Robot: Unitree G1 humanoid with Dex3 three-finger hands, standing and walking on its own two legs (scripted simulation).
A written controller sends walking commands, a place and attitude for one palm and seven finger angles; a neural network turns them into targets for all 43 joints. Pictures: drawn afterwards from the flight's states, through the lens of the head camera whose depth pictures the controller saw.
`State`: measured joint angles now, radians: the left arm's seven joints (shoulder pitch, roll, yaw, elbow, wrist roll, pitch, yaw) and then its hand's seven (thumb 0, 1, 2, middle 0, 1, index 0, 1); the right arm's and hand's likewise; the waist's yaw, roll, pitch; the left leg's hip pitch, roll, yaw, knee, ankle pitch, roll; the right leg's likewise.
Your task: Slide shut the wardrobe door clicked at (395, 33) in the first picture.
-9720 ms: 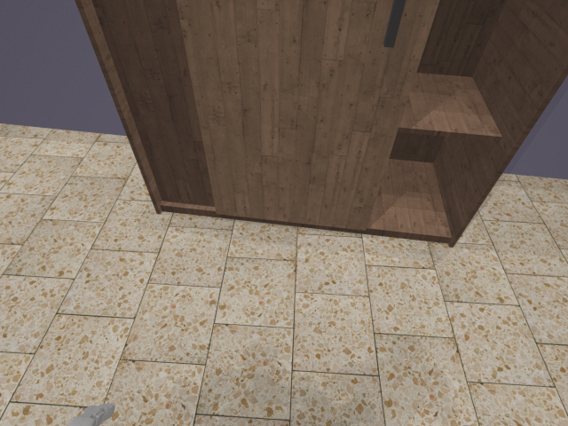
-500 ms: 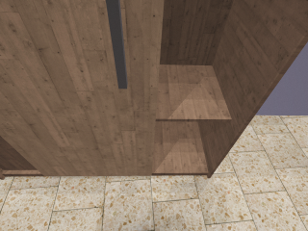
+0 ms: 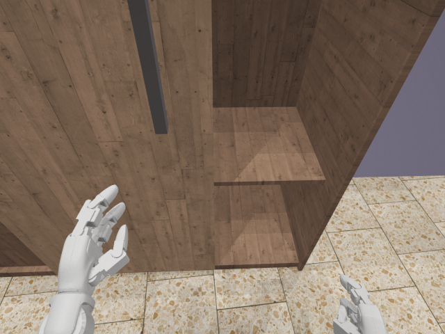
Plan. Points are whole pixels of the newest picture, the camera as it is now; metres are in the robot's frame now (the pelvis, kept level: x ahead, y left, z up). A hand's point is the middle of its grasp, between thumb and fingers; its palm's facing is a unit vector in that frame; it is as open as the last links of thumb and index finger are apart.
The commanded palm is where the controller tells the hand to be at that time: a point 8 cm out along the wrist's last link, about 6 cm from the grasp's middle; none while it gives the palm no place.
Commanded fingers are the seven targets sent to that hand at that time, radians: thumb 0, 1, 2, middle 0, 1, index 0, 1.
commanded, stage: raise the hand with hooked fingers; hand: left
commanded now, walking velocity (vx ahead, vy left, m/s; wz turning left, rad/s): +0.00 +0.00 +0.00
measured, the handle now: (151, 59) +0.50 +0.14 +0.27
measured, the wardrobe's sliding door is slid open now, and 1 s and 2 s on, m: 0.38 0.38 0.38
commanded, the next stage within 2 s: move the hooked fingers beside the handle in 1.80 s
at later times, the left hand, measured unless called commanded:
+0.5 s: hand (98, 250) +0.23 +0.20 +0.09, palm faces -0.01 -1.00 -0.10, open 10.8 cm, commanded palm +0.18 +0.26 +0.11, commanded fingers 0.00 -0.06 0.49 -0.27 -0.92 -0.27 -0.92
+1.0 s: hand (20, 184) +0.26 +0.27 +0.21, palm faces +0.14 -0.98 -0.10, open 13.6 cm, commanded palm +0.22 +0.31 +0.21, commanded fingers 0.00 -0.50 0.30 -0.30 -1.20 -0.30 -1.20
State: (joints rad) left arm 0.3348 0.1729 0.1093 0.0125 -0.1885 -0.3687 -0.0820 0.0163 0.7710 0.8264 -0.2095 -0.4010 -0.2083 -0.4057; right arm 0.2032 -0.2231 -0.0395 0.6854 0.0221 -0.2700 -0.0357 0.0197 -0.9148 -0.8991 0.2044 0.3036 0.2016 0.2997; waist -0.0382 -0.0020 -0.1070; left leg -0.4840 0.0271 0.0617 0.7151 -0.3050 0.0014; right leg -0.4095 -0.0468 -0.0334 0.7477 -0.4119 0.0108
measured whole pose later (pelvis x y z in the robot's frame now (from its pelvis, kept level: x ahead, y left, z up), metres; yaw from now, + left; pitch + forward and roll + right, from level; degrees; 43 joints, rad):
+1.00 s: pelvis +0.01 +0.00 +0.02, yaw +1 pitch -1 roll -1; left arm 0.05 0.42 0.47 -0.10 -0.38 0.06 -0.34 0.00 -0.41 0.34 -0.30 -1.14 -0.30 -1.14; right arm 0.20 -0.24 0.07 0.64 0.07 -0.35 -0.12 0.02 -0.90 -0.90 0.20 0.30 0.20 0.30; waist 0.06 0.04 -0.05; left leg -0.29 0.02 -0.02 0.58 -0.27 -0.01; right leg -0.17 -0.02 -0.06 0.54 -0.34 0.01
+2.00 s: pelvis +0.03 -0.03 +0.02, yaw +1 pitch -2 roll +0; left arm -0.14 0.48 0.52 -0.04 -0.37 0.26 -0.40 -0.01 -0.50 0.30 -0.31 -1.20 -0.31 -1.20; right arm 0.18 -0.27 0.07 0.65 0.09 -0.24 -0.12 0.02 -0.90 -0.90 0.21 0.30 0.20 0.30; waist 0.05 0.07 -0.05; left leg -0.23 0.04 -0.03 0.51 -0.25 -0.04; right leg -0.13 0.00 -0.07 0.50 -0.34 -0.02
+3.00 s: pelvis +0.02 -0.01 +0.02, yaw +0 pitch -1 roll +0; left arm -0.46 0.39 0.34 0.23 -0.25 0.28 -0.21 -0.01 -0.50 0.30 -0.30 -1.20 -0.30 -1.20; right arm 0.19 -0.26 0.07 0.67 0.07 -0.15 -0.10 0.02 -0.90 -0.90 0.21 0.30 0.20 0.30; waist 0.01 0.05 -0.03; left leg -0.25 0.02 -0.01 0.49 -0.23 -0.02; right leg -0.15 -0.02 -0.04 0.48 -0.31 0.00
